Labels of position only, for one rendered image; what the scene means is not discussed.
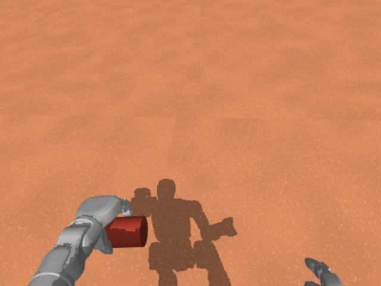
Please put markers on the left robot hand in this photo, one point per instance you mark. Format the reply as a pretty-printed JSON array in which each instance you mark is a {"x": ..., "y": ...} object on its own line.
[{"x": 104, "y": 209}]

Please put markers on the left robot arm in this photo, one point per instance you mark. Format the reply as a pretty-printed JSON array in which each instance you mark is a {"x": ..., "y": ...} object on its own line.
[{"x": 65, "y": 263}]

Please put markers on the bottle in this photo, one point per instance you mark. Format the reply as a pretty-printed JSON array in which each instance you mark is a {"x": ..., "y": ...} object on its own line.
[{"x": 129, "y": 231}]

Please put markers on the right robot hand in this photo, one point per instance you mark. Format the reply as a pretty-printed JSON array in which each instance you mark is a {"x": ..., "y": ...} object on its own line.
[{"x": 322, "y": 272}]

